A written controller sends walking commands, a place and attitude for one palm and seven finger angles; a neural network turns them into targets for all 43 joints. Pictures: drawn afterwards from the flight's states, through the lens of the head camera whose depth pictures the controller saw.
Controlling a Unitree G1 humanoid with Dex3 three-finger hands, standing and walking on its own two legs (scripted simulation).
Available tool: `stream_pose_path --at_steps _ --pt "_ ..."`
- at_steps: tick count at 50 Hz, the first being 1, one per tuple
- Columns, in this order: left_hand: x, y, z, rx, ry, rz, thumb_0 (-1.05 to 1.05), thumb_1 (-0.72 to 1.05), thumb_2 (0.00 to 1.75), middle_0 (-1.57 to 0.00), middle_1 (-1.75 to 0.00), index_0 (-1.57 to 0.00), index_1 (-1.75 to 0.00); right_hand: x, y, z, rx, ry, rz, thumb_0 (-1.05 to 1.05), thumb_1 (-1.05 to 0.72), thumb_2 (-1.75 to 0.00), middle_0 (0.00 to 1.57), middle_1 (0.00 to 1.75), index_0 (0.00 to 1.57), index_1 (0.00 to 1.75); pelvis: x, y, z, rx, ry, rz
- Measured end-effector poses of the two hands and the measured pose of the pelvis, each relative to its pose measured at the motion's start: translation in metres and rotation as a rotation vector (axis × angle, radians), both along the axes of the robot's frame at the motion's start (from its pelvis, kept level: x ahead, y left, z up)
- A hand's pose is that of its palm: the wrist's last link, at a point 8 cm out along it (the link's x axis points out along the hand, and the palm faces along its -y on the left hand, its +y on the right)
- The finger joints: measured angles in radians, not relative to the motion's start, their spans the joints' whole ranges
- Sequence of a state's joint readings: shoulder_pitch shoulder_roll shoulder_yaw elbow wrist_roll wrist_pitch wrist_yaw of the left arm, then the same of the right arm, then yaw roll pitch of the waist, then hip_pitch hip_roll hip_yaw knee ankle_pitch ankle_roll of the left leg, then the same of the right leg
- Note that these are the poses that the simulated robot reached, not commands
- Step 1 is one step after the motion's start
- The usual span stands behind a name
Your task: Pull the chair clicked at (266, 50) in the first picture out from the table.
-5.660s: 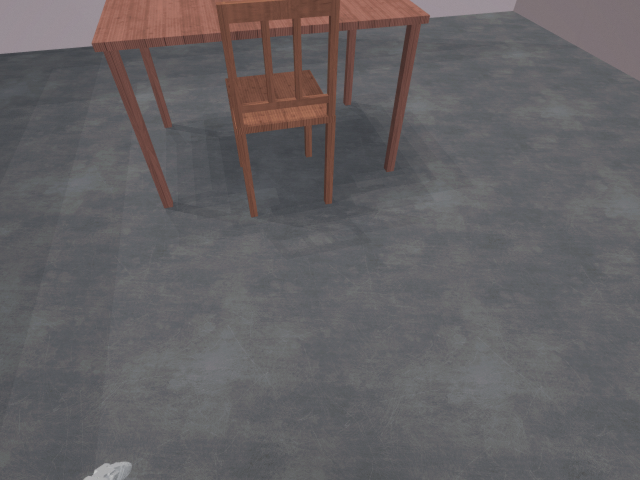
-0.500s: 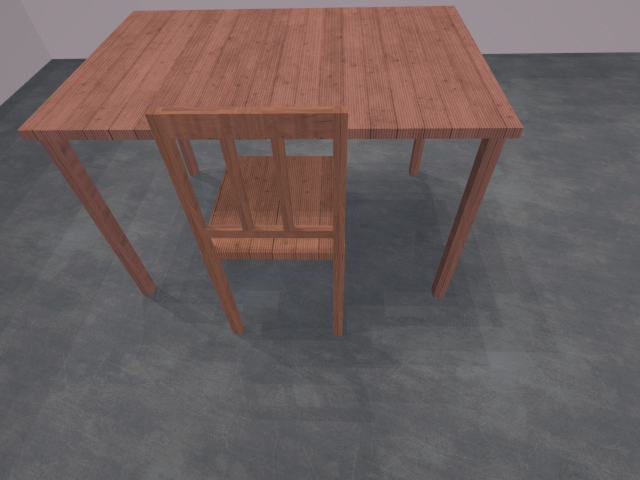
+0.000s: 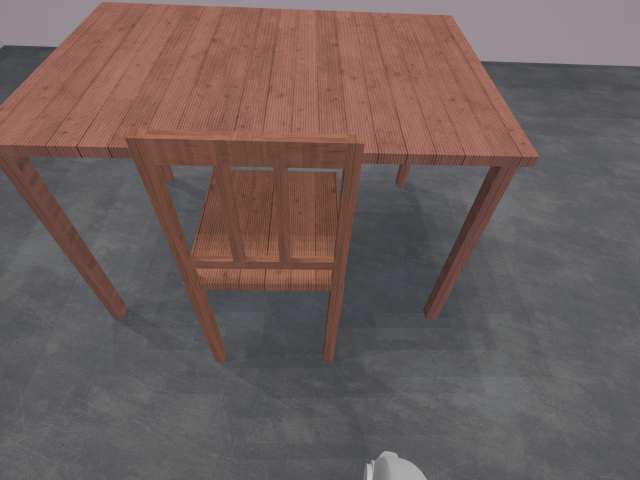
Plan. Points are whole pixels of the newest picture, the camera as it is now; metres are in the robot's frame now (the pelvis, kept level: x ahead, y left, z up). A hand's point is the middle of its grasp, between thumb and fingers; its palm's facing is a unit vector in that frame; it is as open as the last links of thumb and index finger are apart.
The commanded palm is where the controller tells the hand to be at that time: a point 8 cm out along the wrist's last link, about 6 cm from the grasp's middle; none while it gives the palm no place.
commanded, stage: take the last steps up to it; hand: left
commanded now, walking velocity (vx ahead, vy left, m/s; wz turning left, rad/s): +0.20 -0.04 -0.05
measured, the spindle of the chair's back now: (231, 216) +0.59 +0.20 -0.09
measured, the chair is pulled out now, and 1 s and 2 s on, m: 0.00 0.00 0.00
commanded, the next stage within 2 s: come to a stop and stand still in 0.14 s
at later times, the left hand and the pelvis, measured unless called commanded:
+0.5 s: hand (211, 460) +0.18 +0.17 -0.18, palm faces +0.04 -0.98 -0.20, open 7.3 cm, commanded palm none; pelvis +0.14 -0.01 -0.01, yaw -2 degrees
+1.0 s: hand out of the picture +0.10 +0.13 -0.17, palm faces -0.03 -0.97 -0.25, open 7.4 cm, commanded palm none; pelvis +0.10 -0.05 +0.00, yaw -5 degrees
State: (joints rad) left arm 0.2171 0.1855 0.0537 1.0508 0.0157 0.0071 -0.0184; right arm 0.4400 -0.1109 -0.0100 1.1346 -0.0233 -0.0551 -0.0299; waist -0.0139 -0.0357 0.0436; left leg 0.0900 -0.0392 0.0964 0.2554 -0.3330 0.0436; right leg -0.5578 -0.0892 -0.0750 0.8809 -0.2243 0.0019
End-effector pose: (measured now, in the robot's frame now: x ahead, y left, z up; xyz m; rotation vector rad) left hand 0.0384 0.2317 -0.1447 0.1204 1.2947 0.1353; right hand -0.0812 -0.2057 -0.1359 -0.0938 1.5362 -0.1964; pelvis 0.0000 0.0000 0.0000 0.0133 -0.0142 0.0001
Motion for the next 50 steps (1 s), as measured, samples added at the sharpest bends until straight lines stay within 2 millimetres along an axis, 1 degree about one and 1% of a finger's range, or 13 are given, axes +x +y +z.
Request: stream_pose_path --at_steps 3,6,7,9,13,18,22,26,32,38,43,47,50 --pt "0.057 -0.012 0.000 0.010 -0.058 -0.045 0.01 0.91 0.90 -0.20 -0.30 -0.20 -0.29 0.000 0.000 -0.007 0.024 0.065 -0.036 0.01 -0.91 -0.90 0.20 0.30 0.20 0.30 0.025 -0.008 -0.006 0.000 0.001 -0.006" --pt "0.107 -0.025 -0.004 0.025 -0.130 -0.074 0.01 0.91 0.90 -0.20 -0.30 -0.20 -0.29 0.011 -0.007 -0.019 0.046 0.118 -0.061 0.01 -0.91 -0.90 0.20 0.30 0.20 0.30 0.053 -0.020 -0.019 -0.001 0.000 -0.010" --pt "0.119 -0.029 -0.005 0.031 -0.151 -0.075 0.01 0.91 0.90 -0.20 -0.30 -0.20 -0.29 0.019 -0.011 -0.022 0.051 0.128 -0.066 0.01 -0.91 -0.90 0.20 0.30 0.20 0.30 0.061 -0.024 -0.021 -0.006 -0.002 -0.014" --pt "0.132 -0.036 -0.003 0.031 -0.169 -0.068 0.00 0.91 0.90 -0.20 -0.30 -0.20 -0.29 0.042 -0.020 -0.024 0.047 0.110 -0.067 0.01 -0.91 -0.90 0.20 0.30 0.20 0.30 0.072 -0.029 -0.021 -0.015 -0.010 -0.011" --pt "0.135 -0.044 0.004 0.029 -0.122 -0.046 0.00 0.91 0.90 -0.20 -0.30 -0.20 -0.30 0.109 -0.038 -0.020 0.021 -0.011 -0.039 0.01 -0.91 -0.90 0.20 0.30 0.20 0.30 0.093 -0.034 -0.009 -0.024 -0.012 -0.016" --pt "0.136 -0.035 0.011 0.063 -0.056 -0.034 -0.01 0.94 0.90 -0.20 -0.30 -0.21 -0.30 0.194 -0.043 -0.014 -0.001 -0.174 0.001 0.01 -0.91 -0.90 0.20 0.30 0.19 0.30 0.114 -0.031 0.000 -0.025 0.000 -0.020" --pt "0.136 -0.027 0.007 0.051 -0.022 -0.015 0.00 0.93 0.90 -0.20 -0.30 -0.21 -0.30 0.233 -0.045 -0.012 -0.034 -0.218 0.026 0.02 -0.95 -0.90 0.20 0.30 0.19 0.30 0.127 -0.021 -0.001 -0.031 -0.009 -0.029" --pt "0.133 -0.014 -0.008 0.030 0.010 0.017 0.00 0.92 0.90 -0.20 -0.30 -0.21 -0.30 0.257 -0.035 -0.010 -0.055 -0.247 0.048 0.02 -0.94 -0.90 0.20 0.30 0.19 0.30 0.137 -0.009 -0.008 -0.034 -0.026 -0.028" --pt "0.121 -0.002 -0.008 0.036 0.068 0.023 0.00 0.91 0.90 -0.20 -0.30 -0.20 -0.30 0.271 -0.026 0.001 -0.069 -0.269 0.081 0.01 -0.94 -0.90 0.20 0.30 0.20 0.30 0.130 -0.004 -0.003 -0.016 -0.013 -0.050" --pt "0.096 -0.002 -0.002 0.064 0.127 -0.011 0.00 0.91 0.90 -0.20 -0.30 -0.20 -0.30 0.271 -0.032 -0.001 -0.045 -0.300 0.066 0.01 -0.92 -0.90 0.20 0.30 0.20 0.30 0.114 -0.011 -0.001 -0.011 0.016 -0.072" --pt "0.077 -0.016 0.003 0.104 0.127 -0.031 0.00 0.91 0.90 -0.20 -0.30 -0.20 -0.30 0.249 -0.050 -0.015 -0.007 -0.305 0.024 0.01 -0.91 -0.90 0.20 0.30 0.20 0.30 0.100 -0.030 -0.007 0.013 0.018 -0.076" --pt "0.064 -0.035 0.013 0.107 0.122 -0.034 0.01 0.91 0.90 -0.20 -0.30 -0.20 -0.29 0.218 -0.063 -0.020 0.017 -0.252 -0.008 0.01 -0.91 -0.90 0.20 0.30 0.20 0.30 0.096 -0.042 -0.002 0.005 -0.004 -0.067" --pt "0.060 -0.050 0.013 0.090 0.117 -0.043 0.01 0.91 0.90 -0.20 -0.30 -0.20 -0.30 0.196 -0.072 -0.021 0.010 -0.222 -0.027 0.01 -0.92 -0.90 0.20 0.30 0.20 0.30 0.097 -0.048 -0.001 0.002 -0.013 -0.081"
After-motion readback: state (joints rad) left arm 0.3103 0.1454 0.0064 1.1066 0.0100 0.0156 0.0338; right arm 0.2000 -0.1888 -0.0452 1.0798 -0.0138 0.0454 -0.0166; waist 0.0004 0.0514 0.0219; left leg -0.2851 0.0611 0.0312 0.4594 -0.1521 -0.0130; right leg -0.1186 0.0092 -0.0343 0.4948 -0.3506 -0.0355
